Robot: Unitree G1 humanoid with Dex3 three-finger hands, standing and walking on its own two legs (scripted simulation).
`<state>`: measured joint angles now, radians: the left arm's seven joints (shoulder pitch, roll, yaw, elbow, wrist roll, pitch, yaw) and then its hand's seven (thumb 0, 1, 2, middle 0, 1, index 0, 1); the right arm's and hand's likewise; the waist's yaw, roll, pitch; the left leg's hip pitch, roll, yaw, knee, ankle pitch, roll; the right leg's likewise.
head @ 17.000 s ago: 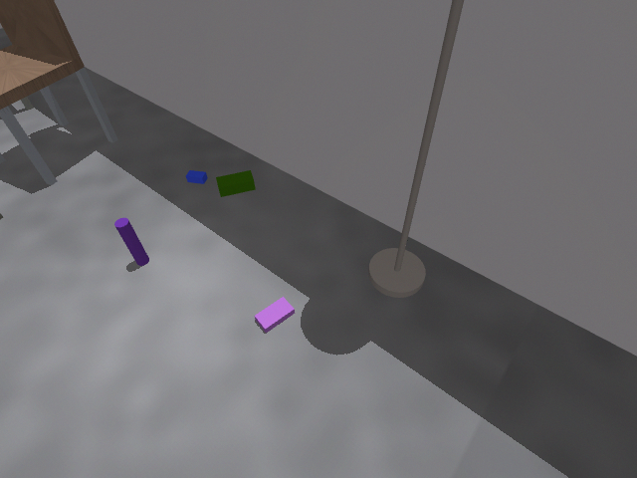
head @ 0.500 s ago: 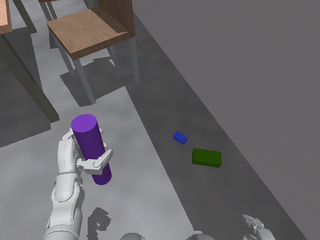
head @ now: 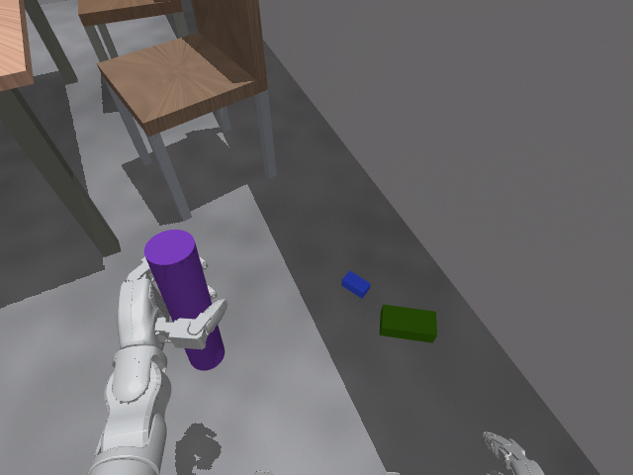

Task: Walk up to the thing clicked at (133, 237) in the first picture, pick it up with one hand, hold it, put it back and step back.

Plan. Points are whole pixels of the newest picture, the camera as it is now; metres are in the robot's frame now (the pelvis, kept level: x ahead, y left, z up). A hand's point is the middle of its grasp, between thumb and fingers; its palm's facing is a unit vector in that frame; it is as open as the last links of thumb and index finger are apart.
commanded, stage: hold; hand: left
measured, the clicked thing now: (191, 309) +0.33 +0.18 +0.03
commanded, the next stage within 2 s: none
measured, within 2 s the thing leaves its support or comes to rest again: neither
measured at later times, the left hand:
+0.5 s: hand (195, 295) +0.33 +0.17 +0.06, palm faces +0.14 -0.99 +0.00, open 8.2 cm
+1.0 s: hand (195, 297) +0.32 +0.16 +0.06, palm faces +0.15 -0.99 +0.00, open 8.2 cm
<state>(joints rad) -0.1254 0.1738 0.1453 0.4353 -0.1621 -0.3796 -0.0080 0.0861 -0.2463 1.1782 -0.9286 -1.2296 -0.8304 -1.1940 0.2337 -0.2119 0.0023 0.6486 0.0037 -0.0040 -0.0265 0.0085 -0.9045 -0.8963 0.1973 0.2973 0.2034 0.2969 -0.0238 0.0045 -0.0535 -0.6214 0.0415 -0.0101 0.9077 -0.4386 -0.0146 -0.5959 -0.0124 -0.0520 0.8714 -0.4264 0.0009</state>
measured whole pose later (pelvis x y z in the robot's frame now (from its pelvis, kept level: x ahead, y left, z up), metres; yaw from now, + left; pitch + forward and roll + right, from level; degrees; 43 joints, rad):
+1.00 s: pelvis +0.00 +0.00 +0.01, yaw +0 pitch +6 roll -1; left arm -0.12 0.16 0.13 0.43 -0.16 -0.38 0.01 0.08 -0.23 1.17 -0.93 -1.22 -0.83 -1.19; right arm 0.23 -0.21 0.00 0.67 0.01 -0.01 -0.03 0.01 -0.90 -0.90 0.20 0.30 0.20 0.30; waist -0.02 0.00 -0.03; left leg -0.52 0.04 -0.01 0.82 -0.39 -0.02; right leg -0.50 -0.01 -0.05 0.80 -0.39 0.00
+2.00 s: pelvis -0.01 +0.00 +0.01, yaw +0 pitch +5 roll -1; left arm -0.12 0.17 0.13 0.44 -0.15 -0.38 0.01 0.08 -0.23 1.16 -0.93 -1.22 -0.83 -1.19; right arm 0.23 -0.21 0.00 0.67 0.01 -0.02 -0.02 0.01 -0.90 -0.90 0.20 0.30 0.20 0.30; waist -0.02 0.00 -0.03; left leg -0.52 0.03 -0.01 0.82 -0.39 -0.01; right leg -0.50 -0.02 -0.05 0.79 -0.38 0.00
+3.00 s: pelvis -0.02 +0.00 -0.06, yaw +0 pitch +19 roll -2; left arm -0.27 0.19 0.22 0.74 -0.13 -0.66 -0.01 0.07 -0.22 1.15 -0.93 -1.21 -0.84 -1.17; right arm 0.20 -0.23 -0.03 0.67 -0.04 -0.04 0.04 0.01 -0.90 -0.90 0.20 0.30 0.20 0.30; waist -0.05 -0.01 -0.13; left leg -1.04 0.04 -0.03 1.22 -0.52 -0.02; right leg -1.01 -0.02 -0.06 1.19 -0.52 -0.01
